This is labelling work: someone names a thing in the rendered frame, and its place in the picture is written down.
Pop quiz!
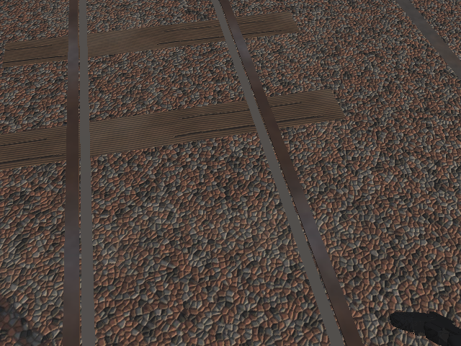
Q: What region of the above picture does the right robot hand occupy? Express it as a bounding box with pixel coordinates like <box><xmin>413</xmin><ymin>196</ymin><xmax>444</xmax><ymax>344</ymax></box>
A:
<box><xmin>390</xmin><ymin>311</ymin><xmax>461</xmax><ymax>346</ymax></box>

